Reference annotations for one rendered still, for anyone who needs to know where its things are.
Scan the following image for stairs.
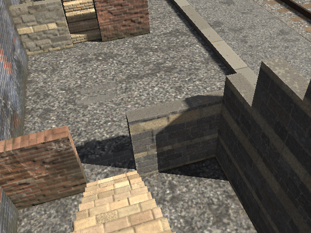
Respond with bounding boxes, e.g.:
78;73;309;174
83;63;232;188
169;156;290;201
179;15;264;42
63;0;101;44
71;170;176;233

